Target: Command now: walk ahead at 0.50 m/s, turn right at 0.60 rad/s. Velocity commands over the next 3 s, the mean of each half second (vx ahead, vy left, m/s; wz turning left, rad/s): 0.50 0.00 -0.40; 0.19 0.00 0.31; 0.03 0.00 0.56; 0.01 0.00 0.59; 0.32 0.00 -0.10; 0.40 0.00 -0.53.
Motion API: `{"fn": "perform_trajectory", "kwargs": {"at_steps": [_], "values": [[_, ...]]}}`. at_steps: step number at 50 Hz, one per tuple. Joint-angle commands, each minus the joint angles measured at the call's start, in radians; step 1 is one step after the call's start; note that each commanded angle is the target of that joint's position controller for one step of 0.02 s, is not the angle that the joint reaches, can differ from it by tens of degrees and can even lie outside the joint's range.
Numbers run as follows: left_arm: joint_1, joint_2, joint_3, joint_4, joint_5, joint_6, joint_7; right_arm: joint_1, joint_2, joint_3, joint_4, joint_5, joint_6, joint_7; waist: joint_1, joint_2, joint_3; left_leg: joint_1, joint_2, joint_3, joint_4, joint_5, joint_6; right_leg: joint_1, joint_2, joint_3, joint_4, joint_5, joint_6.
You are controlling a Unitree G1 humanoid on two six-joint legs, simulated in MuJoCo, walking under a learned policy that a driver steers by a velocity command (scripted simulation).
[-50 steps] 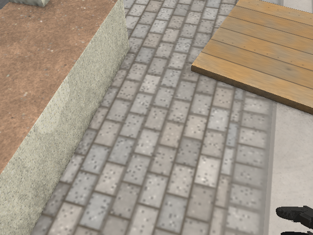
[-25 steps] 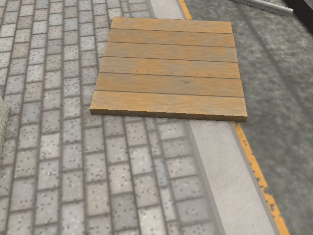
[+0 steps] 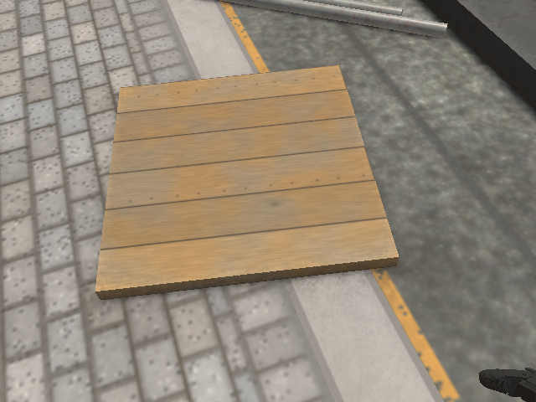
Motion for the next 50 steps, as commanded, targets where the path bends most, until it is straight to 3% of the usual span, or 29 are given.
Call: {"fn": "perform_trajectory", "kwargs": {"at_steps": [1,5,6,7,8,9,10,11,12,13,14,16,19,21,24,26,28,30,31,32,33,34,36,39,41,45,50], "values": [[0.015,0.175,0.05,-0.039,-0.01,-0.01,0.008,-0.109,-0.07,-0.014,-0.088,0.014,-0.021,0.008,0.009,-0.121,-0.027,0.176,-0.07,0.041,-0.116,0.089,0.006,-0.111,-0.206,0.181,-0.079,0.125,-0.126],[0.021,0.162,0.049,-0.021,-0.009,0.0,0.013,-0.057,-0.117,-0.036,-0.078,0.017,-0.035,0.015,-0.029,-0.168,-0.039,0.239,-0.077,0.016,-0.183,-0.069,0.06,0.008,-0.25,0.297,0.05,0.146,-0.098],[0.005,0.148,0.044,-0.024,-0.008,0.003,0.012,0.019,-0.128,-0.046,-0.057,0.015,-0.039,0.011,-0.071,-0.173,-0.062,0.341,-0.084,0.036,-0.22,-0.079,0.084,-0.002,-0.226,0.293,0.108,0.186,-0.078],[0.002,0.104,0.028,-0.032,-0.001,0.001,0.008,0.131,-0.16,-0.06,-0.039,0.002,-0.045,0.004,-0.126,-0.146,-0.153,0.54,-0.023,-0.004,-0.216,-0.084,0.13,-0.054,-0.172,0.249,0.271,0.206,-0.045],[0.069,0.046,0.009,-0.05,-0.003,-0.003,0.005,0.264,-0.236,-0.079,-0.029,-0.018,-0.044,-0.004,-0.145,0.032,-0.309,0.89,0.185,-0.259,-0.212,-0.164,0.235,-0.297,-0.064,0.132,0.584,0.016,0.021],[0.159,0.047,-0.001,-0.061,-0.02,-0.012,0.007,0.334,-0.242,-0.086,0.008,-0.004,-0.028,0.008,-0.119,0.307,-0.399,1.047,0.333,-0.662,-0.335,-0.427,0.338,-0.536,-0.015,0.062,0.827,-0.374,0.06],[0.111,0.138,0.018,-0.037,-0.027,-0.01,0.009,0.299,-0.151,-0.064,-0.003,0.016,-0.023,0.009,-0.137,0.173,-0.278,0.962,0.313,-0.643,-0.377,-0.6,0.309,-0.623,-0.082,0.084,0.928,-0.312,0.072],[0.015,0.163,0.025,-0.047,-0.019,-0.007,0.01,0.256,-0.113,-0.053,-0.006,0.013,-0.016,0.006,-0.148,0.084,-0.155,0.829,0.271,-0.495,-0.393,-0.541,0.274,-0.635,-0.11,0.046,0.938,-0.225,0.077],[-0.039,0.15,0.023,-0.058,-0.006,-0.008,0.011,0.214,-0.097,-0.045,-0.004,0.004,-0.01,0.005,-0.133,0.034,-0.081,0.711,0.228,-0.383,-0.411,-0.418,0.264,-0.611,-0.135,0.021,0.907,-0.164,0.079],[-0.064,0.129,0.023,-0.065,0.0,-0.011,0.007,0.194,-0.077,-0.038,0.004,-0.002,-0.009,0.003,-0.114,0.032,-0.037,0.631,0.192,-0.303,-0.434,-0.314,0.264,-0.587,-0.161,0.019,0.858,-0.122,0.076],[-0.058,0.108,0.02,-0.064,-0.004,-0.011,0.002,0.187,-0.066,-0.032,0.011,-0.008,-0.012,0.001,-0.094,0.057,-0.029,0.581,0.165,-0.242,-0.455,-0.25,0.259,-0.544,-0.18,0.01,0.819,-0.1,0.073],[-0.052,0.07,0.01,-0.059,-0.005,-0.009,-0.003,0.193,-0.062,-0.031,0.03,0.005,-0.02,0.003,-0.08,0.073,-0.033,0.552,0.146,-0.165,-0.487,-0.156,0.276,-0.519,-0.19,-0.022,0.74,-0.089,0.077],[-0.133,0.042,-0.007,-0.086,0.014,-0.016,-0.01,0.209,-0.11,-0.043,0.057,0.019,-0.021,0.001,-0.089,0.046,-0.021,0.548,0.153,-0.092,-0.526,-0.048,0.302,-0.534,-0.215,-0.06,0.567,0.016,0.094],[-0.193,0.029,-0.017,-0.097,0.013,-0.026,-0.02,0.219,-0.129,-0.045,0.069,0.025,-0.014,-0.001,-0.107,0.039,-0.015,0.537,0.134,-0.028,-0.536,-0.011,0.288,-0.495,-0.212,-0.085,0.432,0.125,0.097],[-0.284,0.033,-0.019,-0.118,0.004,-0.036,-0.032,0.271,-0.156,-0.049,0.098,0.036,-0.002,-0.001,-0.138,0.041,-0.004,0.537,0.128,0.02,-0.532,-0.005,0.267,-0.416,-0.185,-0.118,0.288,0.226,0.098],[-0.33,0.045,-0.014,-0.139,0.006,-0.043,-0.037,0.305,-0.158,-0.047,0.122,0.04,0.011,-0.003,-0.139,0.043,0.013,0.565,0.138,0.005,-0.484,0.115,0.249,-0.381,-0.16,-0.114,0.218,0.232,0.088],[-0.304,0.075,0.0,-0.136,0.013,-0.051,-0.041,0.308,-0.169,-0.049,0.134,0.043,0.024,-0.009,-0.105,0.058,-0.018,0.606,0.138,-0.006,-0.398,0.228,0.212,-0.299,-0.136,-0.107,0.152,0.228,0.065],[-0.136,0.129,0.028,-0.081,0.035,-0.055,-0.031,0.29,-0.151,-0.041,0.126,0.039,0.027,-0.013,-0.011,0.04,-0.128,0.544,0.06,0.031,-0.19,0.322,0.151,-0.006,-0.129,-0.123,0.071,0.383,0.021],[-0.011,0.205,0.045,-0.065,0.057,-0.052,-0.017,0.28,-0.09,-0.017,0.09,0.009,0.021,-0.013,0.032,-0.066,-0.27,0.379,-0.012,0.068,0.048,0.038,0.096,0.265,-0.305,0.022,0.143,0.727,-0.034],[-0.004,0.236,0.044,-0.075,0.064,-0.031,-0.01,0.465,0.01,0.017,0.109,0.001,0.021,-0.009,-0.029,-0.316,-0.435,0.109,-0.112,0.08,0.381,-0.692,0.033,0.538,-0.578,0.294,0.188,0.948,-0.192],[0.007,0.192,0.04,-0.082,0.046,-0.013,-0.012,0.458,-0.096,-0.01,0.128,0.031,0.029,-0.014,0.011,-0.256,-0.486,0.082,-0.092,-0.013,0.514,-0.715,0.027,0.458,-0.565,0.334,0.133,0.766,-0.205],[-0.049,0.156,0.028,-0.081,0.032,-0.009,-0.011,0.362,-0.141,-0.03,0.104,0.049,0.038,-0.02,0.006,-0.202,-0.346,0.014,-0.06,0.008,0.553,-0.668,0.025,0.35,-0.506,0.225,0.097,0.668,-0.172],[-0.169,0.094,0.007,-0.07,0.022,-0.012,-0.012,0.315,-0.117,-0.037,0.099,0.031,0.073,-0.04,-0.052,-0.153,-0.201,0.038,-0.006,0.037,0.511,-0.554,0.004,0.117,-0.439,0.092,0.019,0.549,-0.135],[-0.272,0.094,0.012,-0.054,0.049,-0.025,-0.009,0.351,-0.075,-0.043,0.089,0.027,0.124,-0.054,-0.118,-0.192,-0.14,0.188,-0.004,0.074,0.48,-0.449,-0.022,-0.12,-0.405,-0.043,-0.086,0.454,-0.149],[-0.285,0.105,0.018,-0.037,0.047,-0.027,0.002,0.312,-0.064,-0.045,0.06,0.022,0.136,-0.054,-0.116,-0.18,-0.123,0.18,0.007,0.078,0.412,-0.392,-0.019,-0.137,-0.417,-0.088,-0.111,0.403,-0.157],[-0.288,0.136,0.029,-0.01,0.038,-0.009,0.022,0.215,-0.053,-0.04,0.006,0.018,0.142,-0.03,-0.089,-0.149,-0.124,0.226,0.023,0.097,0.238,-0.294,0.005,-0.12,-0.432,-0.15,-0.126,0.287,-0.155],[-0.264,0.184,0.045,0.025,0.012,0.019,0.015,0.149,-0.083,-0.051,-0.05,0.021,0.154,-0.003,-0.07,-0.145,-0.11,0.268,0.004,0.144,0.075,-0.343,0.051,-0.029,-0.475,-0.165,-0.065,0.272,-0.127]]}}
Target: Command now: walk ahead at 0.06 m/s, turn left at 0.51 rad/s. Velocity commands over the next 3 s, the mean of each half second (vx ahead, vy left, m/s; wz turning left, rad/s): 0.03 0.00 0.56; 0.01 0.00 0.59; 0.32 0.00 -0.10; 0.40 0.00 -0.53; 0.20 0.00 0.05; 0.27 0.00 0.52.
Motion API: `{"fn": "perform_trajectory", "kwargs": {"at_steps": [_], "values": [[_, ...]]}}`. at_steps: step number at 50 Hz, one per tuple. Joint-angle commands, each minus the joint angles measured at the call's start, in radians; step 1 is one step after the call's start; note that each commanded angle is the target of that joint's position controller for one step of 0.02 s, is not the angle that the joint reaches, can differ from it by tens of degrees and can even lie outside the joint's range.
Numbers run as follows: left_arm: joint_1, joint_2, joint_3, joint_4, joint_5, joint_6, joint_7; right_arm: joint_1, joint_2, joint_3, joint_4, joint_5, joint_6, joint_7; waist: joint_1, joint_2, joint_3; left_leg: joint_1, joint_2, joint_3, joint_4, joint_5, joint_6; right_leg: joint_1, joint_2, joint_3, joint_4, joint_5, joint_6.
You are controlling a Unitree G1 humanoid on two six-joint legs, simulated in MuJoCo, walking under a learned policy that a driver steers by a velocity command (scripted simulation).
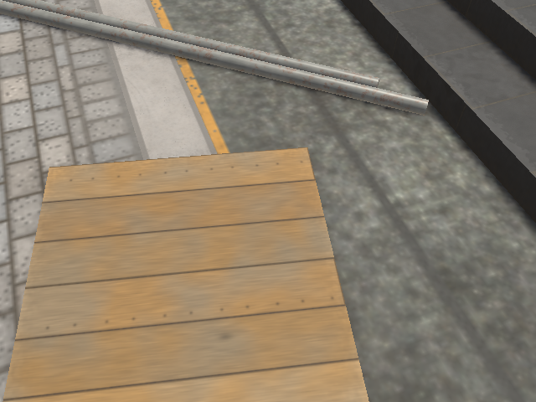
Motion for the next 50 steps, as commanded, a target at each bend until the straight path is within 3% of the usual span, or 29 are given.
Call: {"fn": "perform_trajectory", "kwargs": {"at_steps": [1,3,4,5,6,7,8,9,10,12,16,22,25,26,27,28,29,30,31,32,34,36,39,44,46,47,48,49,50], "values": [[-0.056,0.189,0.049,-0.053,-0.023,0.001,0.0,0.026,-0.085,-0.026,-0.077,0.001,-0.001,0.016,-0.027,-0.119,-0.112,0.107,-0.004,0.022,-0.119,0.003,0.039,0.09,-0.306,0.172,-0.085,0.218,-0.175],[-0.017,0.165,0.047,-0.025,-0.035,0.01,0.001,0.062,-0.107,-0.041,-0.07,-0.005,-0.005,0.015,-0.044,-0.081,-0.115,0.231,-0.047,0.033,-0.301,0.15,0.087,0.059,-0.248,0.113,0.039,0.136,-0.092],[0.032,0.123,0.038,-0.01,-0.014,0.012,-0.002,0.094,-0.184,-0.065,-0.07,-0.006,-0.01,0.001,-0.031,0.079,-0.118,0.338,0.036,-0.115,-0.399,0.438,0.138,-0.039,-0.159,0.031,0.232,-0.001,-0.006],[0.012,0.08,0.021,-0.053,0.035,0.012,-0.006,0.099,-0.288,-0.082,-0.101,-0.012,-0.013,-0.017,-0.011,0.361,-0.104,0.479,0.269,-0.455,-0.407,0.79,0.306,-0.355,0.004,-0.003,0.533,-0.462,0.103],[-0.078,0.117,0.031,-0.076,0.024,0.011,0.002,0.132,-0.258,-0.073,-0.105,-0.041,-0.037,-0.005,-0.089,0.241,-0.178,0.442,0.312,-0.521,-0.439,0.714,0.417,-0.413,0.048,0.189,0.71,-0.525,0.106],[-0.1,0.134,0.039,-0.078,-0.004,0.016,0.004,0.105,-0.234,-0.066,-0.102,-0.04,-0.057,0.0,-0.073,0.157,-0.162,0.427,0.259,-0.439,-0.453,0.638,0.384,-0.433,0.029,0.241,0.762,-0.451,0.088],[-0.079,0.129,0.042,-0.065,-0.013,0.019,0.01,0.047,-0.212,-0.064,-0.105,-0.021,-0.068,-0.005,-0.04,0.112,-0.146,0.413,0.209,-0.379,-0.447,0.56,0.327,-0.445,0.013,0.262,0.747,-0.359,0.077],[-0.069,0.137,0.047,-0.05,-0.005,0.022,0.018,0.001,-0.177,-0.053,-0.117,-0.004,-0.067,-0.011,-0.024,0.083,-0.14,0.399,0.186,-0.352,-0.447,0.529,0.29,-0.445,0.005,0.272,0.722,-0.304,0.076],[-0.062,0.14,0.05,-0.047,0.001,0.022,0.021,-0.028,-0.168,-0.047,-0.126,0.001,-0.064,-0.018,-0.008,0.091,-0.142,0.362,0.168,-0.33,-0.446,0.553,0.28,-0.404,0.014,0.271,0.722,-0.255,0.081],[-0.04,0.121,0.047,-0.041,-0.004,0.016,0.018,-0.027,-0.162,-0.043,-0.136,-0.006,-0.059,-0.027,0.002,0.095,-0.17,0.36,0.141,-0.312,-0.444,0.574,0.278,-0.361,0.036,0.271,0.682,-0.198,0.09],[-0.074,0.091,0.033,-0.047,-0.01,0.011,0.012,-0.003,-0.182,-0.052,-0.14,-0.001,-0.049,-0.039,-0.023,0.107,-0.168,0.373,0.123,-0.344,-0.434,0.479,0.275,-0.311,0.057,0.287,0.467,-0.16,0.109],[-0.066,0.113,0.037,-0.048,-0.02,-0.002,-0.008,-0.024,-0.188,-0.057,-0.152,0.001,-0.033,-0.027,-0.034,0.154,-0.141,0.303,0.101,-0.461,-0.42,0.39,0.271,-0.168,0.089,0.296,0.263,-0.182,0.096],[0.002,0.119,0.044,-0.031,-0.022,-0.017,-0.02,-0.067,-0.177,-0.053,-0.162,0.015,-0.023,-0.029,0.01,0.152,-0.147,0.292,0.055,-0.495,-0.363,0.389,0.226,-0.037,0.093,0.279,0.017,-0.05,0.065],[0.034,0.144,0.053,-0.021,-0.015,-0.019,-0.019,-0.06,-0.158,-0.048,-0.165,0.017,-0.021,-0.033,0.017,0.121,-0.154,0.232,0.017,-0.474,-0.324,0.29,0.182,0.065,0.039,0.302,-0.062,0.054,0.041],[0.057,0.213,0.068,-0.026,0.002,-0.014,-0.012,-0.02,-0.106,-0.034,-0.166,0.006,-0.022,-0.031,-0.008,-0.056,-0.178,0.102,-0.075,-0.365,-0.143,0.025,0.124,0.187,-0.159,0.475,-0.095,0.139,-0.034],[0.03,0.265,0.076,-0.024,0.029,-0.006,-0.011,0.001,-0.113,-0.039,-0.194,0.012,-0.03,-0.029,-0.045,-0.303,-0.12,-0.1,-0.223,-0.182,0.044,-0.315,0.064,0.163,-0.334,0.705,-0.124,0.304,-0.209],[-0.009,0.201,0.059,-0.055,0.031,-0.012,-0.008,0.02,-0.2,-0.063,-0.171,-0.005,-0.037,-0.029,-0.031,-0.217,-0.114,-0.11,-0.144,-0.198,0.264,-0.318,0.024,0.119,-0.379,0.701,-0.122,0.317,-0.274],[-0.059,0.148,0.044,-0.07,0.022,-0.013,-0.001,0.033,-0.225,-0.079,-0.149,0.005,-0.033,-0.025,-0.05,-0.162,-0.101,-0.104,-0.129,-0.194,0.34,-0.249,0.012,0.094,-0.315,0.594,-0.107,0.282,-0.236],[-0.094,0.131,0.038,-0.076,0.009,-0.01,0.004,0.052,-0.202,-0.079,-0.127,0.005,-0.021,-0.027,-0.062,-0.139,-0.082,-0.11,-0.12,-0.179,0.379,-0.191,-0.006,0.091,-0.246,0.502,-0.098,0.226,-0.189],[-0.098,0.12,0.034,-0.078,-0.005,-0.009,0.009,0.049,-0.181,-0.074,-0.125,0.002,-0.013,-0.028,-0.047,-0.141,-0.067,-0.145,-0.116,-0.173,0.414,-0.138,-0.022,0.107,-0.225,0.459,-0.095,0.22,-0.176],[-0.065,0.125,0.03,-0.071,-0.002,0.002,0.021,0.018,-0.134,-0.058,-0.142,0.013,-0.009,-0.021,-0.024,-0.152,-0.054,-0.152,-0.105,-0.122,0.387,-0.087,-0.044,0.118,-0.19,0.371,-0.104,0.261,-0.18],[-0.014,0.141,0.035,-0.064,0.004,0.012,0.029,-0.036,-0.111,-0.047,-0.173,0.018,-0.012,-0.017,0.015,-0.171,-0.068,-0.177,-0.08,-0.092,0.291,-0.073,-0.058,0.199,-0.207,0.348,-0.103,0.298,-0.197],[-0.004,0.178,0.048,-0.067,0.002,0.021,0.024,-0.058,-0.092,-0.034,-0.196,0.009,-0.014,-0.007,0.033,-0.181,-0.1,-0.101,-0.042,-0.057,0.142,-0.087,-0.059,0.231,-0.237,0.306,-0.094,0.332,-0.205],[-0.017,0.218,0.063,-0.068,-0.019,0.022,-0.001,-0.029,-0.108,-0.038,-0.207,0.011,-0.002,0.009,0.021,-0.2,-0.103,0.073,-0.047,0.018,-0.079,-0.059,-0.012,0.175,-0.265,0.244,-0.061,0.352,-0.182],[-0.035,0.219,0.064,-0.064,-0.038,0.02,-0.005,0.02,-0.106,-0.045,-0.194,0.01,0.002,0.017,-0.019,-0.187,-0.103,0.171,-0.065,0.045,-0.254,0.051,0.033,0.15,-0.26,0.21,0.008,0.319,-0.137],[-0.011,0.193,0.058,-0.05,-0.044,0.017,-0.007,0.058,-0.12,-0.055,-0.179,0.008,0.001,0.013,-0.034,-0.153,-0.112,0.27,-0.087,0.041,-0.357,0.143,0.067,0.1,-0.232,0.171,0.083,0.251,-0.087],[0.046,0.147,0.047,-0.032,-0.023,0.014,-0.011,0.105,-0.183,-0.077,-0.17,0.008,-0.002,0.001,-0.036,0.003,-0.137,0.441,-0.02,-0.089,-0.415,0.394,0.115,-0.044,-0.166,0.089,0.266,0.077,-0.004],[0.024,0.071,0.017,-0.084,0.039,0.013,-0.016,0.135,-0.293,-0.096,-0.193,0.005,-0.01,-0.016,-0.016,0.32,-0.147,0.591,0.24,-0.467,-0.396,0.684,0.269,-0.372,-0.018,0.048,0.576,-0.482,0.094],[-0.055,0.124,0.031,-0.111,0.014,0.005,-0.011,0.184,-0.256,-0.084,-0.193,-0.021,-0.04,-0.001,-0.102,0.223,-0.227,0.532,0.314,-0.583,-0.465,0.407,0.414,-0.443,0.025,0.224,0.737,-0.514,0.091]]}}
Over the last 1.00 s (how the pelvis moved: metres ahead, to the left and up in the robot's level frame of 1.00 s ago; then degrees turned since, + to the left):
0.41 -0.04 -0.01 2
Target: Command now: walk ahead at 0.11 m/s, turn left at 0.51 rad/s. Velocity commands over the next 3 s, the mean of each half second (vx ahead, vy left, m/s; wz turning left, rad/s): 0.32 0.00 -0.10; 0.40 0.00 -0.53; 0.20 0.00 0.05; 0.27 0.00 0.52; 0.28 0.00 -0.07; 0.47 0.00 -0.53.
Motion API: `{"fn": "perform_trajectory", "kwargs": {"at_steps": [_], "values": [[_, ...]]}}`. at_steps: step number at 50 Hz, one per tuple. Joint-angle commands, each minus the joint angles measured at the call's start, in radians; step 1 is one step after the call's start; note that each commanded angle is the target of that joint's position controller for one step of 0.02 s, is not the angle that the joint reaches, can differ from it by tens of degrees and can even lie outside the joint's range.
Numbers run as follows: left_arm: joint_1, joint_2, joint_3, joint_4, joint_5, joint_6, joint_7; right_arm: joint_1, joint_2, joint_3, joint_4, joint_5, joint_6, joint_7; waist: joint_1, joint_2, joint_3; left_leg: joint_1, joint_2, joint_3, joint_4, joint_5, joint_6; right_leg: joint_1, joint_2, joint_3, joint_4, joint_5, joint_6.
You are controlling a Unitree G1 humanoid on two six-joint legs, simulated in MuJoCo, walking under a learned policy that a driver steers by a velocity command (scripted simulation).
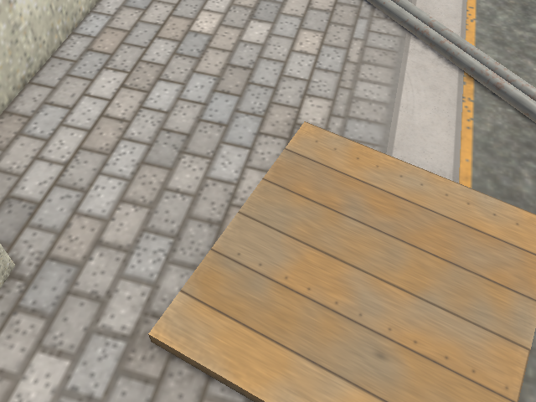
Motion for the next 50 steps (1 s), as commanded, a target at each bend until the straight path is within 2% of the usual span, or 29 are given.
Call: {"fn": "perform_trajectory", "kwargs": {"at_steps": [1,2,4,8,13,20,22,23,24,25,26,27,28,29,30,31,32,35,38,40,41,42,44,45,46,47,48,49,50], "values": [[-0.074,0.115,0.025,-0.113,-0.016,-0.028,-0.004,0.168,-0.199,-0.056,-0.037,-0.018,-0.059,0.001,-0.092,0.201,-0.191,0.338,0.346,-0.515,-0.299,0.076,0.291,-0.407,0.054,0.137,0.415,-0.125,-0.012],[-0.066,0.125,0.031,-0.1,-0.026,-0.032,-0.011,0.128,-0.15,-0.041,-0.022,-0.003,-0.071,-0.003,-0.07,0.176,-0.14,0.303,0.297,-0.454,-0.333,-0.18,0.228,-0.424,0.024,0.134,0.378,-0.023,-0.034],[-0.042,0.114,0.028,-0.065,-0.015,-0.039,-0.017,0.075,-0.106,-0.014,-0.014,-0.006,-0.08,-0.015,-0.048,0.2,-0.079,0.245,0.241,-0.38,-0.395,-0.232,0.174,-0.394,0.013,0.117,0.311,0.133,-0.028],[-0.025,0.089,0.019,-0.032,-0.025,-0.061,-0.028,0.094,-0.114,-0.013,0.006,-0.028,-0.113,-0.027,-0.048,0.151,-0.05,0.271,0.229,-0.264,-0.448,-0.06,0.159,-0.395,0.013,0.115,0.212,0.314,-0.024],[-0.023,0.061,0.004,-0.033,-0.031,-0.06,-0.034,0.114,-0.127,-0.02,0.054,-0.026,-0.131,-0.022,-0.064,0.14,-0.008,0.272,0.261,-0.166,-0.492,-0.024,0.165,-0.396,0.02,0.134,0.078,0.377,-0.006],[-0.099,0.035,-0.014,-0.086,-0.033,-0.064,-0.055,0.167,-0.099,-0.023,0.12,-0.01,-0.118,-0.014,-0.112,0.067,0.053,0.444,0.287,-0.031,-0.454,0.152,0.147,-0.506,0.028,0.12,-0.008,0.319,-0.048],[-0.143,0.001,-0.029,-0.124,-0.033,-0.068,-0.067,0.194,-0.127,-0.031,0.146,-0.001,-0.1,-0.014,-0.12,0.098,0.028,0.518,0.309,-0.019,-0.389,0.304,0.133,-0.477,0.049,0.073,-0.09,0.228,-0.077],[-0.112,0.016,-0.025,-0.132,-0.034,-0.07,-0.071,0.172,-0.146,-0.034,0.141,-0.001,-0.091,-0.016,-0.092,0.126,-0.01,0.504,0.295,0.014,-0.322,0.529,0.12,-0.371,0.08,0.039,-0.131,0.169,-0.099],[-0.053,0.043,-0.012,-0.127,-0.034,-0.069,-0.072,0.162,-0.168,-0.039,0.14,0.001,-0.084,-0.022,-0.053,0.16,-0.08,0.483,0.284,0.043,-0.211,0.807,0.109,-0.222,0.133,-0.007,-0.175,0.147,-0.12],[0.101,0.079,0.013,-0.088,-0.034,-0.069,-0.07,0.139,-0.175,-0.038,0.138,0.01,-0.078,-0.029,0.035,0.144,-0.176,0.438,0.249,0.092,-0.014,0.998,0.083,0.001,0.183,-0.037,-0.292,0.246,-0.151],[0.253,0.143,0.042,-0.047,-0.038,-0.064,-0.059,0.141,-0.159,-0.03,0.13,0.011,-0.087,-0.034,0.098,0.106,-0.271,0.245,0.214,0.127,0.2,0.9,0.036,0.306,0.167,0.028,-0.313,0.338,-0.178],[0.348,0.225,0.055,-0.032,-0.042,-0.052,-0.037,0.148,-0.037,0.012,0.1,-0.041,-0.109,-0.025,0.09,-0.135,-0.316,-0.118,0.118,0.124,0.517,0.071,-0.022,0.591,-0.07,0.376,-0.292,0.475,-0.246],[0.373,0.272,0.057,-0.054,-0.023,-0.065,-0.04,0.149,0.013,0.033,0.055,-0.026,-0.155,-0.014,0.08,-0.252,-0.413,-0.472,-0.051,-0.041,0.773,-0.307,-0.071,0.785,-0.269,0.869,-0.405,0.396,-0.459],[0.355,0.188,0.042,-0.052,-0.021,-0.069,-0.038,0.057,-0.086,0.012,0.061,0.013,-0.186,-0.002,0.133,-0.065,-0.316,-0.6,0.022,-0.118,0.843,-0.242,-0.065,0.748,-0.244,0.757,-0.44,0.369,-0.444],[0.327,0.143,0.03,-0.051,-0.019,-0.069,-0.034,0.003,-0.092,0.012,0.042,0.022,-0.2,0.007,0.115,-0.039,-0.204,-0.642,0.059,-0.089,0.82,-0.161,-0.048,0.651,-0.198,0.626,-0.436,0.379,-0.406],[0.262,0.113,0.018,-0.069,-0.018,-0.068,-0.032,-0.004,-0.084,0.014,0.052,0.001,-0.204,0.005,0.071,0.052,-0.124,-0.605,0.098,-0.079,0.746,-0.082,-0.05,0.507,-0.15,0.535,-0.456,0.403,-0.37],[0.212,0.09,0.008,-0.083,-0.016,-0.065,-0.027,-0.008,-0.087,0.01,0.046,-0.02,-0.201,0.004,0.04,0.036,-0.065,-0.562,0.108,-0.069,0.689,-0.034,-0.065,0.397,-0.119,0.491,-0.487,0.465,-0.363],[0.17,0.101,0.005,-0.104,-0.008,-0.059,-0.006,0.028,-0.035,0.02,0.032,-0.029,-0.173,0.017,-0.026,-0.055,-0.028,-0.489,0.092,-0.011,0.719,-0.002,-0.106,0.205,-0.062,0.388,-0.548,0.635,-0.361],[0.193,0.095,0.002,-0.093,-0.017,-0.051,0.012,-0.064,-0.002,0.041,-0.026,-0.037,-0.163,0.014,-0.019,-0.034,0.011,-0.494,0.083,0.022,0.573,0.087,-0.13,0.092,-0.003,0.316,-0.561,0.662,-0.322],[0.237,0.106,0.009,-0.079,-0.029,-0.036,0.021,-0.204,0.06,0.068,-0.076,-0.034,-0.166,0.015,0.028,-0.037,0.04,-0.339,0.025,0.083,0.266,0.141,-0.124,-0.007,0.046,0.287,-0.592,0.67,-0.287],[0.275,0.125,0.013,-0.071,-0.021,-0.035,0.023,-0.236,0.051,0.062,-0.089,-0.025,-0.172,0.015,0.043,-0.07,0.007,-0.278,-0.018,0.112,0.255,0.158,-0.111,0.019,0.012,0.321,-0.585,0.797,-0.285],[0.272,0.144,0.017,-0.067,-0.017,-0.034,0.025,-0.202,0.014,0.047,-0.089,-0.013,-0.174,0.014,0.017,-0.107,-0.033,-0.234,-0.033,0.09,0.225,0.185,-0.092,0.074,-0.008,0.334,-0.538,0.915,-0.265],[0.231,0.145,0.019,-0.083,-0.029,-0.035,0.03,-0.049,-0.09,0.0,-0.048,-0.01,-0.172,0.006,-0.066,-0.133,-0.161,-0.082,-0.082,0.058,0.108,0.194,-0.048,0.213,0.0,0.348,-0.365,1.182,-0.189],[0.176,0.146,0.017,-0.098,-0.038,-0.036,0.03,0.065,-0.115,-0.013,-0.019,-0.015,-0.17,0.002,-0.138,-0.137,-0.228,0.063,-0.082,0.052,0.003,0.296,-0.022,0.226,0.021,0.335,-0.239,1.264,-0.141],[0.13,0.103,0.004,-0.13,-0.026,-0.041,0.024,0.212,-0.151,-0.025,0.004,-0.034,-0.164,-0.005,-0.206,-0.119,-0.34,0.326,0.031,-0.034,-0.018,0.452,0.024,0.128,0.066,0.335,-0.026,1.111,-0.093],[0.207,-0.041,-0.028,-0.178,-0.006,-0.045,0.022,0.275,-0.24,-0.04,0.007,-0.071,-0.152,-0.013,-0.15,0.241,-0.539,0.648,0.393,-0.475,-0.075,0.759,0.193,-0.159,0.267,0.262,0.412,0.265,-0.026],[0.32,0.078,-0.01,-0.134,0.009,-0.045,-0.006,0.189,-0.154,-0.009,-0.04,-0.084,-0.144,-0.019,-0.091,0.375,-0.637,0.57,0.469,-0.713,-0.13,0.918,0.282,-0.147,0.27,0.344,0.658,-0.168,-0.006],[0.351,0.139,0.021,-0.116,-0.016,-0.032,-0.019,0.093,-0.102,0.004,-0.061,-0.063,-0.129,-0.026,-0.05,0.271,-0.485,0.435,0.46,-0.572,-0.115,0.824,0.297,-0.214,0.218,0.317,0.779,-0.152,0.02],[0.288,0.13,0.013,-0.131,-0.042,-0.01,-0.015,0.032,-0.05,0.011,-0.052,-0.038,-0.114,-0.035,-0.024,0.198,-0.362,0.31,0.406,-0.489,-0.163,0.407,0.279,-0.307,0.154,0.223,0.781,-0.074,0.022]]}}
Over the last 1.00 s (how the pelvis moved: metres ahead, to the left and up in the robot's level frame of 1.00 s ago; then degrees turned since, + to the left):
0.02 0.03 -0.01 36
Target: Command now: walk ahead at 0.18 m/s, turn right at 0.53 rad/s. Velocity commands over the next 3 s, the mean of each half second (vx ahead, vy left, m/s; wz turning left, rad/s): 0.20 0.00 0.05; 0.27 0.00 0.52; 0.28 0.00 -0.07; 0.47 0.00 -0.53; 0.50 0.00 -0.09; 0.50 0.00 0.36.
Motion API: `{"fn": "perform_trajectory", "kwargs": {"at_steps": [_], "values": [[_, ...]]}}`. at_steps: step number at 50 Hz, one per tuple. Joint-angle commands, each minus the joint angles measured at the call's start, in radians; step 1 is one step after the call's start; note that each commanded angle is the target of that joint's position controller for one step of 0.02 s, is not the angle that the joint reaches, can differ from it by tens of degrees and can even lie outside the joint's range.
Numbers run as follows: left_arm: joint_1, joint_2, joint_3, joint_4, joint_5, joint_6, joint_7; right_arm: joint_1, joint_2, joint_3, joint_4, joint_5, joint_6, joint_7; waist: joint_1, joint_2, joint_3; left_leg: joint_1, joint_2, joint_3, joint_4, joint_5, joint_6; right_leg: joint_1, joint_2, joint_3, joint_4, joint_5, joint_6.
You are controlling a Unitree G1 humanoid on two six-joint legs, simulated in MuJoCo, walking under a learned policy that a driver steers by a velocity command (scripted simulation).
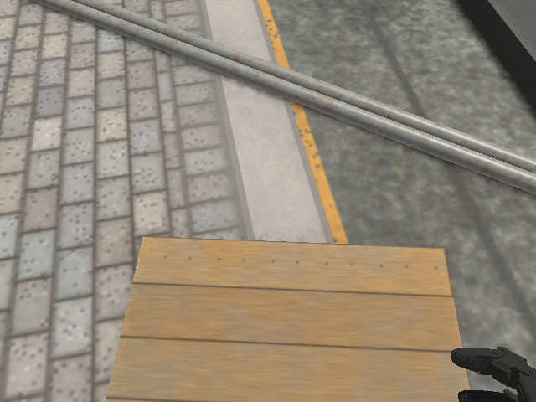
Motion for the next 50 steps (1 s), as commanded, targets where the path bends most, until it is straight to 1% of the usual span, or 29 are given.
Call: {"fn": "perform_trajectory", "kwargs": {"at_steps": [1,3,4,5,7,9,10,11,12,13,14,16,18,21,24,28,30,31,32,33,34,35,36,37,38,40,44,48,50], "values": [[0.025,0.113,0.026,-0.099,-0.021,0.026,-0.001,0.105,-0.081,-0.04,-0.028,0.032,0.027,-0.029,-0.047,0.125,-0.225,0.427,0.317,-0.421,-0.322,0.035,0.22,-0.323,-0.113,-0.088,0.328,-0.013,0.041],[0.027,0.058,0.015,-0.117,-0.016,0.059,0.006,0.04,-0.083,-0.039,-0.012,0.035,0.02,-0.025,0.013,0.14,-0.101,0.2,0.232,-0.263,-0.386,-0.041,0.156,-0.213,-0.136,-0.104,0.185,-0.001,0.024],[0.03,0.026,0.004,-0.118,-0.006,0.057,0.006,0.037,-0.094,-0.045,0.0,0.034,0.014,-0.02,0.019,0.14,-0.082,0.153,0.208,-0.201,-0.399,0.022,0.157,-0.165,-0.131,-0.116,0.058,-0.009,0.015],[0.025,-0.014,-0.016,-0.125,0.002,0.049,0.007,0.032,-0.104,-0.047,0.015,0.033,0.012,-0.012,0.029,0.145,-0.094,0.137,0.19,-0.144,-0.399,0.137,0.166,-0.092,-0.13,-0.137,-0.174,-0.104,0.002],[-0.008,-0.037,-0.031,-0.104,0.028,0.021,-0.003,0.052,-0.115,-0.054,0.04,0.036,0.018,0.003,0.001,0.142,-0.179,0.223,0.2,-0.146,-0.366,0.353,0.203,0.037,-0.127,-0.158,-0.409,0.063,-0.008],[0.07,-0.002,-0.016,-0.06,0.032,0.015,-0.013,0.033,-0.12,-0.051,0.046,0.056,0.029,0.009,0.05,0.127,-0.231,0.185,0.2,-0.14,-0.324,0.219,0.183,0.241,-0.101,-0.19,-0.615,0.38,-0.03],[0.054,0.027,-0.008,-0.071,0.043,0.017,-0.014,0.055,-0.079,-0.035,0.056,0.061,0.031,0.013,0.051,0.099,-0.217,0.121,0.153,-0.129,-0.303,0.013,0.109,0.311,-0.12,-0.148,-0.684,0.39,-0.059],[0.007,0.117,0.007,-0.109,0.058,0.021,-0.005,0.089,-0.037,-0.02,0.055,0.044,0.034,0.023,0.004,-0.072,-0.18,0.071,0.061,-0.067,-0.168,-0.23,0.014,0.288,-0.298,0.055,-0.789,0.39,-0.117],[-0.073,0.17,0.018,-0.135,0.068,0.027,0.002,0.11,-0.058,-0.025,0.041,0.053,0.046,0.016,-0.026,-0.249,-0.146,0.134,-0.006,-0.016,-0.065,-0.348,-0.03,0.045,-0.433,0.177,-0.933,-0.036,-0.231],[-0.116,0.201,0.036,-0.147,0.054,0.019,0.004,0.078,-0.148,-0.05,0.038,0.06,0.057,0.007,0.009,-0.249,-0.061,0.131,-0.005,-0.025,0.105,-0.32,-0.045,-0.028,-0.413,0.206,-1.007,-0.288,-0.259],[-0.116,0.18,0.034,-0.136,0.043,0.005,0.008,0.088,-0.183,-0.072,0.042,0.065,0.064,0.002,0.01,-0.25,-0.025,0.016,-0.004,-0.043,0.234,-0.332,-0.048,0.023,-0.416,0.219,-1.018,-0.285,-0.253],[-0.096,0.102,0.015,-0.113,0.021,-0.031,0.014,0.159,-0.179,-0.09,0.083,0.065,0.072,-0.007,0.004,-0.174,-0.022,-0.156,0.022,-0.121,0.381,-0.277,-0.051,0.188,-0.416,0.178,-0.981,-0.133,-0.232],[-0.074,0.062,0.006,-0.098,0.019,-0.053,0.023,0.156,-0.128,-0.082,0.086,0.069,0.058,-0.001,0.006,-0.089,-0.044,-0.215,0.04,-0.136,0.415,-0.188,-0.05,0.289,-0.415,0.095,-0.965,0.045,-0.214],[-0.068,0.07,0.018,-0.085,0.025,-0.061,0.027,0.114,-0.085,-0.068,0.059,0.066,0.045,0.017,0.019,-0.074,-0.069,-0.167,0.074,-0.082,0.302,-0.098,-0.069,0.308,-0.397,-0.031,-0.978,0.177,-0.207],[-0.08,0.113,0.039,-0.07,0.015,-0.063,0.012,0.088,-0.058,-0.05,0.03,0.06,0.049,0.04,0.024,-0.09,-0.059,-0.011,0.085,-0.029,0.119,-0.099,-0.064,0.22,-0.387,-0.133,-0.98,0.243,-0.213],[-0.075,0.153,0.062,-0.043,-0.016,-0.061,-0.013,0.107,-0.101,-0.055,0.012,0.066,0.055,0.052,0.007,-0.085,-0.036,0.103,0.074,0.021,-0.008,-0.123,-0.01,0.187,-0.421,-0.167,-0.944,0.182,-0.213],[-0.101,0.145,0.062,-0.036,-0.026,-0.056,-0.016,0.204,-0.121,-0.067,0.043,0.061,0.057,0.047,-0.056,-0.044,-0.05,0.279,0.022,0.078,-0.09,-0.084,0.031,0.107,-0.397,-0.229,-0.823,0.207,-0.175],[-0.091,0.111,0.05,-0.032,-0.011,-0.057,-0.015,0.318,-0.171,-0.096,0.077,0.065,0.058,0.038,-0.107,0.002,-0.105,0.449,-0.019,0.073,-0.112,-0.091,0.059,0.044,-0.35,-0.293,-0.637,0.326,-0.139],[-0.114,0.048,0.028,-0.06,0.02,-0.062,-0.013,0.465,-0.278,-0.132,0.099,0.072,0.058,0.023,-0.167,0.21,-0.159,0.631,0.137,-0.2,-0.216,-0.119,0.135,-0.134,-0.257,-0.383,-0.252,0.265,-0.057],[-0.143,-0.003,0.01,-0.143,0.034,-0.084,-0.007,0.455,-0.388,-0.139,0.057,0.056,0.039,0.026,-0.12,0.423,-0.208,0.785,0.333,-0.784,-0.41,-0.244,0.321,-0.495,-0.059,-0.253,0.053,-0.102,0.01],[-0.178,0.084,0.026,-0.13,-0.001,-0.104,-0.014,0.413,-0.293,-0.112,0.035,0.05,0.02,0.035,-0.143,0.256,-0.201,0.791,0.367,-0.772,-0.45,-0.175,0.326,-0.584,-0.112,-0.12,0.161,-0.074,-0.003],[-0.184,0.107,0.031,-0.13,-0.017,-0.115,-0.023,0.364,-0.241,-0.094,0.023,0.043,0.009,0.034,-0.115,0.223,-0.154,0.742,0.343,-0.646,-0.405,-0.009,0.3,-0.601,-0.148,-0.121,0.16,0.006,-0.024],[-0.175,0.109,0.032,-0.113,0.001,-0.117,-0.02,0.314,-0.215,-0.087,0.01,0.047,0.01,0.031,-0.088,0.119,-0.131,0.67,0.297,-0.521,-0.365,0.172,0.263,-0.558,-0.183,-0.126,0.121,0.074,-0.026],[-0.173,0.11,0.035,-0.104,0.025,-0.113,-0.014,0.264,-0.201,-0.081,0.0,0.051,0.019,0.026,-0.065,0.082,-0.12,0.593,0.262,-0.433,-0.357,0.327,0.238,-0.499,-0.203,-0.127,0.045,0.127,-0.018],[-0.165,0.105,0.037,-0.098,0.029,-0.103,-0.014,0.23,-0.191,-0.074,-0.01,0.046,0.024,0.018,-0.04,0.093,-0.12,0.526,0.232,-0.376,-0.366,0.425,0.222,-0.427,-0.207,-0.128,0.008,0.163,-0.01],[-0.156,0.073,0.03,-0.082,0.03,-0.081,-0.009,0.205,-0.206,-0.077,-0.01,0.038,0.028,0.001,-0.019,0.09,-0.129,0.477,0.194,-0.303,-0.366,0.611,0.219,-0.373,-0.17,-0.155,-0.052,0.222,0.017],[-0.243,0.027,0.009,-0.093,0.027,-0.066,0.002,0.225,-0.218,-0.084,0.016,0.061,0.054,-0.028,-0.037,0.111,-0.138,0.448,0.124,-0.233,-0.319,0.653,0.161,-0.311,-0.104,-0.164,-0.332,0.389,0.043],[-0.331,0.041,0.009,-0.105,0.015,-0.063,-0.016,0.25,-0.231,-0.093,0.033,0.064,0.084,-0.044,-0.069,0.138,-0.148,0.458,0.132,-0.31,-0.281,0.555,0.124,-0.238,-0.066,-0.142,-0.516,0.471,0.042],[-0.339,0.062,0.017,-0.108,0.017,-0.067,-0.021,0.24,-0.223,-0.092,0.032,0.064,0.092,-0.046,-0.066,0.137,-0.141,0.49,0.141,-0.374,-0.242,0.502,0.121,-0.22,-0.066,-0.115,-0.582,0.449,0.029]]}}
Over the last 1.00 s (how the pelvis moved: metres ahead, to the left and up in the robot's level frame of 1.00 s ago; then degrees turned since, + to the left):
0.40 -0.09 0.02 -27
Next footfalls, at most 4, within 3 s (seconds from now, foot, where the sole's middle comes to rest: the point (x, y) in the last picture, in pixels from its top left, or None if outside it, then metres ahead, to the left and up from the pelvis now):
0.22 right None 0.13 -0.12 -0.73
0.62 left None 0.24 0.17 -0.73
1.08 right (250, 356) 0.51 0.10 -0.73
1.46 left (155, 388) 0.43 0.31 -0.73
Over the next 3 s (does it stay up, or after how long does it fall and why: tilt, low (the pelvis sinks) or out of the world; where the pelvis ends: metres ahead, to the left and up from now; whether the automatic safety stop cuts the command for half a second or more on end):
stays up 1.28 0.24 -0.02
